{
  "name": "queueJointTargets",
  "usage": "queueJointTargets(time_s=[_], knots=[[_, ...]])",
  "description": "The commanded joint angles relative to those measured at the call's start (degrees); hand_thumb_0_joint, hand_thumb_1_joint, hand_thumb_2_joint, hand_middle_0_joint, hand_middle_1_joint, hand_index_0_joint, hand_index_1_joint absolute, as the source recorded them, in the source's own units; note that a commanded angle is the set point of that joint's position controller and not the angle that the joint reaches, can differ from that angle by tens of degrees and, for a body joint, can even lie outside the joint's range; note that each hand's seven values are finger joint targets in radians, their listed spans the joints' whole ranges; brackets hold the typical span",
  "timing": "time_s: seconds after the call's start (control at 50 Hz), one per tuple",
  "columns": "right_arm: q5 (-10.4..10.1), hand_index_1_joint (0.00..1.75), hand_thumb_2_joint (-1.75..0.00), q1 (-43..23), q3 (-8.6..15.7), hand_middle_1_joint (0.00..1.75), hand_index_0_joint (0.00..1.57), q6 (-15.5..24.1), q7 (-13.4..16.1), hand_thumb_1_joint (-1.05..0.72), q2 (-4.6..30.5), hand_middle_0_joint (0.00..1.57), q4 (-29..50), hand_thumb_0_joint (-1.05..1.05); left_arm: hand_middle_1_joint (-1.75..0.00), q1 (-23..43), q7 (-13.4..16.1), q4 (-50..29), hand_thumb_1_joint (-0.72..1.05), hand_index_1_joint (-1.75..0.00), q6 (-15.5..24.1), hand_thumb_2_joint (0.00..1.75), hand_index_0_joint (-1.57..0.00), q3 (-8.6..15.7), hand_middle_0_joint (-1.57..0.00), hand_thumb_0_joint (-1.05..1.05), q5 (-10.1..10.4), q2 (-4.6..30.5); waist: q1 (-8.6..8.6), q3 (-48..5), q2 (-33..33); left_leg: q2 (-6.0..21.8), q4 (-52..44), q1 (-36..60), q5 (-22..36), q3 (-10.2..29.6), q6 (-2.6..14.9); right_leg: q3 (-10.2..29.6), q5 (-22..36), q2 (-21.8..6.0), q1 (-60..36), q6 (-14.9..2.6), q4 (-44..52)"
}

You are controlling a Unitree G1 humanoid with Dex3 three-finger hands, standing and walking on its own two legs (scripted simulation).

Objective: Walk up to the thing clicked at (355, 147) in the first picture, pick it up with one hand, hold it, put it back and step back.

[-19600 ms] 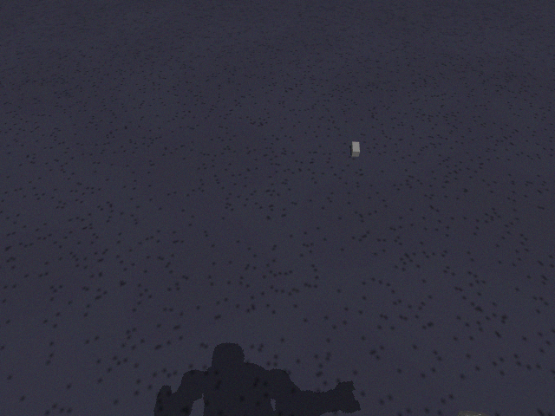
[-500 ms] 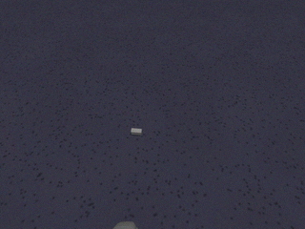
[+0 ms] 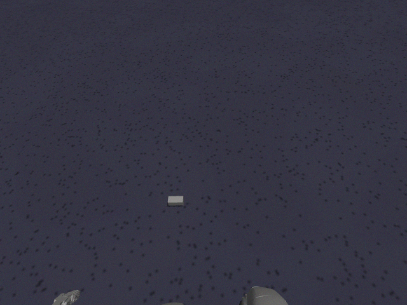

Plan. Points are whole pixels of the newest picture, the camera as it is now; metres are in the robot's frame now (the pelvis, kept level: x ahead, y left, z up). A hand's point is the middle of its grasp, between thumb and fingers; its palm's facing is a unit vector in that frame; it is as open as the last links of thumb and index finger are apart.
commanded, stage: walk up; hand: left
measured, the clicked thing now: (175, 200) +0.70 +0.21 -0.74
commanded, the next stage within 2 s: stand in 1.84 s
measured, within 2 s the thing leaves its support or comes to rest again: neither
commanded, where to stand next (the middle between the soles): +0.24 +0.01 m, yaw -1 degrees
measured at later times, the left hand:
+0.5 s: hand (96, 270) +0.21 +0.29 -0.15, palm faces -0.05 -0.94 -0.34, open 7.4 cm
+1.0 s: hand (116, 232) +0.30 +0.25 -0.13, palm faces -0.02 -0.94 -0.34, open 7.4 cm
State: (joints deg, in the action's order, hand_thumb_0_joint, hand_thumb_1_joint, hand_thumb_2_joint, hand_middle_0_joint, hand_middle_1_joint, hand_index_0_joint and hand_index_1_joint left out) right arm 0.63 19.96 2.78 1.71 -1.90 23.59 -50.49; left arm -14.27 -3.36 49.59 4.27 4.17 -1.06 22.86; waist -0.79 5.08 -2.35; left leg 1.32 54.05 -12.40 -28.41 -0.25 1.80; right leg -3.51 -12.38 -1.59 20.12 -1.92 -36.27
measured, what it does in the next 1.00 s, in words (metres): walks ahead: left foot, then right foot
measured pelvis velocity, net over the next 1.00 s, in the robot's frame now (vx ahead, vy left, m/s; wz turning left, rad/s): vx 0.18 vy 0.00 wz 0.00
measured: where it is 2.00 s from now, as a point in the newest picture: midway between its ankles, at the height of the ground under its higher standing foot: outside the picture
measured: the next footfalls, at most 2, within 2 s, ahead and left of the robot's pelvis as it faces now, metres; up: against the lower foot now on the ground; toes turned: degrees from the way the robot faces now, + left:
left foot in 0.30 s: +0.23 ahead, +0.14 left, +0.00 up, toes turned +1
right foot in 0.60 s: +0.24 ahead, -0.13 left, +0.00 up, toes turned -2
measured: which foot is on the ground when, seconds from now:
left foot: up 0.00-0.28, down 0.30-1.00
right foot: down 0.00-0.32, up 0.34-0.58, down 0.60-1.00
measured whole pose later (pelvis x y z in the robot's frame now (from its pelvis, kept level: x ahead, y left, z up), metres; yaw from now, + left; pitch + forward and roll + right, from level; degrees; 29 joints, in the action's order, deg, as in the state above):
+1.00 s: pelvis +0.18 +0.00 +0.01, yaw +0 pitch -2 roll +0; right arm -0.1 7.5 -1.3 1.1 -0.7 20.7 -62.0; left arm -3.5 -0.6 60.4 0.8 0.0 0.5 20.5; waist -0.6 4.6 0.0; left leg 1.8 29.3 -12.6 -14.5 -0.9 -1.3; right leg -1.8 -13.7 -2.5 14.1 0.9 -29.9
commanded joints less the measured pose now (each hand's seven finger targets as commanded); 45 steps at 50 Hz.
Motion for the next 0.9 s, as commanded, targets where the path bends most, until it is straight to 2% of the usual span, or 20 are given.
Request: queueJointTargets(time_s=[0.0,0.06,0.16,0.2,0.26,0.28,0.3,0.32,0.38,0.42,0.48,0.52,0.56,0.58,0.6,0.62,0.68,0.72,0.78,0.88], knots=[[-1.0,0.3,-0.9,1.8,3.1,0.3,0.2,2.1,0.5,-0.9,12.3,0.2,4.9,0.0,-0.3,-5.8,1.8,-4.4,0.9,-0.3,0.6,0.9,-0.2,4.1,-0.2,0.0,1.2,16.0,2.81,-0.5,8.9,2.5,10.5,-20.8,3.3,5.4,0.75,24.7,-10.4,-16.3,-12.4,-12.26,21.5],[-0.2,0.3,-0.9,4.2,3.2,0.3,0.2,1.8,-0.5,-0.9,10.9,0.2,3.6,0.0,-0.3,-3.8,1.6,-5.9,0.9,-0.3,0.9,0.9,-0.2,3.8,-0.2,0.0,0.6,15.1,1.31,-0.1,11.6,3.2,1.7,-15.7,7.6,1.7,-1.11,15.0,-5.3,-12.5,-6.5,-11.41,22.1],[0.6,0.3,-0.9,-0.6,3.4,0.3,0.2,2.7,-1.2,-0.9,9.7,0.2,5.9,0.0,-0.3,-3.9,1.0,-8.2,0.9,-0.3,1.0,0.9,-0.2,4.0,-0.2,0.0,0.1,15.8,2.79,-2.0,10.7,3.7,-13.8,-12.3,11.4,-1.3,-1.81,12.1,-6.4,-13.4,-7.3,-11.79,20.3],[0.6,0.3,-0.9,-1.1,3.7,0.3,0.2,3.4,-1.0,-0.9,9.6,0.2,5.8,0.0,-0.3,-3.4,0.8,-8.6,0.9,-0.3,0.5,0.9,-0.2,3.5,-0.2,0.0,0.2,15.4,2.41,-2.5,8.4,1.8,-18.4,-6.5,14.9,-3.4,-1.59,9.9,-4.9,-12.3,-4.0,-10.55,16.9],[0.9,0.3,-0.9,4.5,4.3,0.3,0.2,4.3,0.6,-0.9,10.2,0.2,3.6,0.0,-0.3,-2.5,1.3,-8.8,0.9,-0.3,-0.7,0.9,-0.2,1.1,-0.2,0.0,0.6,11.2,-1.58,-5.1,2.2,-0.5,-24.2,8.4,18.0,-3.4,-0.01,4.1,-1.3,-7.2,5.1,-6.17,1.6],[1.4,0.3,-0.9,6.9,5.1,0.3,0.2,4.4,1.4,-0.9,14.2,0.2,3.6,0.0,-0.3,-2.7,1.6,-9.4,0.9,-0.3,-1.0,0.9,-0.2,-0.1,-0.2,0.0,0.8,7.9,-2.66,-6.0,-8.1,9.7,-30.6,9.9,14.8,11.0,2.75,0.7,-4.9,-2.8,9.2,-3.05,-10.1],[1.3,0.3,-0.9,6.6,5.8,0.3,0.2,4.6,1.7,-0.9,18.7,0.2,5.7,0.0,-0.3,-5.8,1.9,-8.7,0.9,-0.3,-1.7,0.9,-0.2,0.0,-0.2,0.0,1.1,7.6,-1.88,-5.7,-11.5,21.9,-38.7,9.7,8.2,32.0,9.37,2.0,-18.9,3.5,14.9,-0.72,-18.2],[0.2,0.3,-0.9,4.3,6.3,0.3,0.2,4.2,1.5,-0.9,19.6,0.2,6.1,0.0,-0.3,-6.3,2.8,-6.6,0.9,-0.3,-2.3,0.9,-0.2,1.6,-0.2,0.0,0.8,13.3,-1.59,-4.8,-6.8,24.5,-37.3,6.9,9.9,34.5,15.01,6.6,-23.3,0.6,12.7,-0.83,-24.6],[0.1,0.3,-0.9,1.6,4.7,0.3,0.2,4.2,2.6,-0.9,15.6,0.2,6.6,0.0,-0.3,-6.1,3.2,-4.8,0.9,-0.3,-2.4,0.9,-0.2,1.4,-0.2,0.0,1.1,12.2,0.15,-4.3,-5.4,18.3,-30.9,6.7,33.8,18.0,12.03,9.6,-17.9,-1.6,12.9,-1.08,-24.7],[0.2,0.3,-0.9,-1.1,3.9,0.3,0.2,3.9,2.8,-0.9,14.5,0.2,6.7,0.0,-0.3,-6.5,2.8,-3.3,0.9,-0.3,-2.5,0.9,-0.2,1.2,-0.2,0.0,1.3,11.2,1.0,-4.6,-7.6,15.5,-29.4,0.8,39.3,10.0,10.27,6.6,-14.7,-2.1,6.6,-0.32,-17.8],[0.3,0.3,-0.9,-4.0,3.0,0.3,0.2,3.1,2.9,-0.9,14.0,0.2,7.3,0.0,-0.3,-6.1,2.8,-1.9,0.9,-0.3,-2.6,0.9,-0.2,1.0,-0.2,0.0,1.2,9.3,1.26,-6.8,-9.9,14.2,-25.4,-2.0,44.0,5.6,9.25,2.3,-9.7,-1.1,-0.9,0.37,-8.3],[-0.3,0.3,-0.9,-5.5,2.7,0.3,0.2,2.2,2.8,-0.9,13.9,0.2,7.2,0.0,-0.3,-6.0,3.1,-0.6,0.9,-0.3,-2.6,0.9,-0.2,1.0,-0.2,0.0,1.0,9.2,1.74,-8.1,-8.4,12.9,-21.9,-4.4,39.2,4.2,8.07,0.5,-3.6,0.5,-5.8,0.13,-1.8],[-1.3,0.3,-0.9,-7.6,1.4,0.3,0.2,1.2,2.5,-0.9,11.1,0.2,7.1,0.0,-0.3,-5.9,3.4,0.4,0.9,-0.3,-2.0,0.9,-0.2,1.5,-0.2,0.0,0.6,10.9,3.49,-8.6,-3.5,10.1,-17.3,-9.2,25.8,3.0,3.99,3.1,4.1,-0.4,-11.4,-1.17,5.6],[-1.7,0.3,-0.9,-6.5,0.6,0.3,0.2,0.8,2.4,-0.9,8.1,0.2,6.9,0.0,-0.3,-4.0,3.7,0.0,0.9,-0.3,-1.4,0.9,-0.2,2.0,-0.2,0.0,0.0,14.0,2.3,-9.0,5.2,6.5,-11.4,-12.6,18.6,0.5,1.26,14.4,7.1,-8.1,-12.1,-3.42,9.0],[-1.7,0.3,-0.9,-5.6,0.4,0.3,0.2,0.0,2.7,-0.9,7.2,0.2,5.9,0.0,-0.3,0.7,3.6,-1.2,0.9,-0.3,-1.2,0.9,-0.2,2.0,-0.2,0.0,0.4,17.2,0.44,-7.2,10.6,1.0,-7.7,-10.3,3.2,-1.1,-0.79,26.5,5.2,-17.9,-3.3,-9.65,13.8],[-1.5,0.3,-0.9,-6.3,1.4,0.3,0.2,-0.5,3.0,-0.9,9.8,0.2,3.7,0.0,-0.3,4.9,3.5,-1.5,0.9,-0.3,-1.3,0.9,-0.2,1.5,-0.2,0.0,0.5,17.4,-0.05,-4.3,10.8,1.1,-4.8,-4.3,-2.5,-0.2,-0.6,26.1,3.1,-18.8,4.6,-12.71,13.6],[-1.5,0.3,-0.9,-4.1,1.2,0.3,0.2,0.3,2.7,-0.9,10.3,0.2,-0.7,0.0,-0.3,8.2,3.6,-0.4,0.9,-0.3,-2.1,0.9,-0.2,-0.2,-0.2,0.0,0.9,13.2,-1.84,-3.7,8.9,3.5,-21.2,0.1,13.9,2.0,0.11,13.7,4.8,-10.2,4.4,-4.6,7.7],[-0.8,0.3,-0.9,-10.0,1.2,0.3,0.2,1.0,2.3,-0.9,13.0,0.2,-0.7,0.0,-0.3,6.4,3.4,1.6,0.9,-0.3,-2.6,0.9,-0.2,-0.6,-0.2,0.0,1.1,11.1,1.53,-5.4,4.2,8.8,-26.4,-5.7,13.9,10.6,2.84,7.5,0.4,-3.7,-2.2,-0.85,4.0],[-1.1,0.3,-0.9,-11.7,-0.1,0.3,0.2,0.8,2.0,-0.9,10.3,0.2,-3.4,0.0,-0.3,8.1,3.3,3.8,0.9,-0.3,-2.2,0.9,-0.2,-0.4,-0.2,0.0,1.0,12.0,1.06,-5.7,6.2,4.7,-25.7,-4.0,14.1,4.8,0.69,11.1,-0.4,-7.0,-4.9,-2.18,9.1],[-1.1,0.3,-0.9,-13.6,-0.9,0.3,0.2,0.8,1.9,-0.9,9.8,0.2,-7.0,0.0,-0.3,11.3,3.4,6.7,0.9,-0.3,-2.2,0.9,-0.2,-1.1,-0.2,0.0,1.5,11.0,1.18,-7.2,4.0,5.0,-28.9,-0.4,21.5,4.5,0.18,8.6,5.7,-6.5,-8.4,-0.84,11.3]])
